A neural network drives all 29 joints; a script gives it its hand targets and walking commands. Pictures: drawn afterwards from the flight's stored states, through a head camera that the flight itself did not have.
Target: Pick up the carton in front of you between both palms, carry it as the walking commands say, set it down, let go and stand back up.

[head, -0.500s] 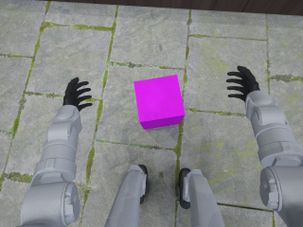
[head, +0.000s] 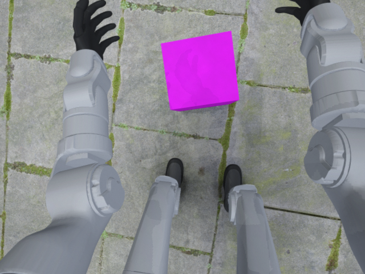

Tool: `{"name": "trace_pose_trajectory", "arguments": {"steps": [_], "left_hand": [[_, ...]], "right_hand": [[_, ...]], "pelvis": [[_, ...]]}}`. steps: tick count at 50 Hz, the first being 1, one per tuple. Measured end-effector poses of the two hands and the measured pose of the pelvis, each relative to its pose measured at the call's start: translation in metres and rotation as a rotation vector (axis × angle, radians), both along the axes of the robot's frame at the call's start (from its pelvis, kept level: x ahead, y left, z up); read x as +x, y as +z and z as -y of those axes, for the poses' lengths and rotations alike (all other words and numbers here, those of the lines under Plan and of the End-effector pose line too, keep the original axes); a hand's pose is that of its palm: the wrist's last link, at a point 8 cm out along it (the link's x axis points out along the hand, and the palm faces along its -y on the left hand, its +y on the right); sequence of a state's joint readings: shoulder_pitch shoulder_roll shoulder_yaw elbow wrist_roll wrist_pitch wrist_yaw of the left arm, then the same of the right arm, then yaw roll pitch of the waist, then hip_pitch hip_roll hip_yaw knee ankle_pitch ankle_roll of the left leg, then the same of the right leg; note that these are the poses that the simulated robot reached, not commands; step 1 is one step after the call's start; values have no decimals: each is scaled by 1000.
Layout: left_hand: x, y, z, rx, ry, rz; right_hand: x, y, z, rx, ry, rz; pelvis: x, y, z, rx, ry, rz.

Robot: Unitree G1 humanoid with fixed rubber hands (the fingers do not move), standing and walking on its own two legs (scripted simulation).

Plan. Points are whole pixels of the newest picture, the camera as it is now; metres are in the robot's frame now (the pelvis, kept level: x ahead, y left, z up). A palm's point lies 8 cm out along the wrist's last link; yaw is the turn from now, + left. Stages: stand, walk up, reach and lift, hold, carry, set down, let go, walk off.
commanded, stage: reach and lift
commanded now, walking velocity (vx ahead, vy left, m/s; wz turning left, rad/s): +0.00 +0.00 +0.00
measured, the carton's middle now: (200, 78) +0.52 +0.05 -0.53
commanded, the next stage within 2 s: none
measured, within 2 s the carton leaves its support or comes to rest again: leaves its support in 1.70 s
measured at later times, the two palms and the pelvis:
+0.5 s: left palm (130, 80) +0.48 +0.25 -0.35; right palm (266, 60) +0.55 -0.13 -0.36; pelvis -0.04 -0.01 -0.20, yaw +4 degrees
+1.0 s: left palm (147, 78) +0.50 +0.22 -0.46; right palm (258, 67) +0.56 -0.13 -0.46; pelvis -0.04 +0.00 -0.28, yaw +3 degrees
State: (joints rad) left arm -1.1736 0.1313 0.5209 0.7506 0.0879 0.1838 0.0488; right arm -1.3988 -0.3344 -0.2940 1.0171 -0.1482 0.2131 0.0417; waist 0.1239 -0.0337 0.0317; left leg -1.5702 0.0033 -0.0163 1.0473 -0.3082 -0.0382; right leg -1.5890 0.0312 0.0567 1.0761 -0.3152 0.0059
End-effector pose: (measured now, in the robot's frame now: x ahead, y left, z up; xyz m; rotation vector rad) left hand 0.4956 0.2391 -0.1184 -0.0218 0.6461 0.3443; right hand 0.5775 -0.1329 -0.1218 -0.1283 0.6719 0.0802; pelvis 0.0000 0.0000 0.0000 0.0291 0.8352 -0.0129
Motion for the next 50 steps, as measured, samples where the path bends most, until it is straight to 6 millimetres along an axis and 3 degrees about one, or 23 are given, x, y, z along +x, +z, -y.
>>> {"name": "trace_pose_trajectory", "arguments": {"steps": [4, 8, 18, 23, 30, 40, 45, 50], "left_hand": [[-5, -26, 1, -2, 5, -22], [-13, -64, -1, -6, 18, -48], [-22, -178, -9, 2, 23, -53], [-21, -223, -8, -1, 16, -40], [-18, -269, -1, -19, 0, -60], [-17, -333, 9, -30, -34, -113], [-7, -344, 11, -24, -50, -99], [3, -340, 15, -23, -62, -73]], "right_hand": [[-4, -27, -5, 3, -4, -12], [-12, -66, -10, -2, -6, -29], [-23, -185, -9, -28, -19, -15], [-23, -229, -5, -31, -24, 4], [-22, -269, -5, -24, -26, -14], [-28, -330, -5, -16, -30, -58], [-26, -344, -3, -17, -40, -45], [-21, -340, -4, -14, -39, -16]], "pelvis": [[8, -11, 0, 3, 11, -61], [9, -36, 1, 6, 20, -109], [-16, -136, 3, 10, 42, -109], [-35, -187, 5, 16, 47, -39], [-53, -235, 7, 20, 48, 65], [-54, -267, 4, 15, 48, 169], [-48, -276, 2, 13, 50, 194], [-45, -283, 2, 13, 50, 201]]}}
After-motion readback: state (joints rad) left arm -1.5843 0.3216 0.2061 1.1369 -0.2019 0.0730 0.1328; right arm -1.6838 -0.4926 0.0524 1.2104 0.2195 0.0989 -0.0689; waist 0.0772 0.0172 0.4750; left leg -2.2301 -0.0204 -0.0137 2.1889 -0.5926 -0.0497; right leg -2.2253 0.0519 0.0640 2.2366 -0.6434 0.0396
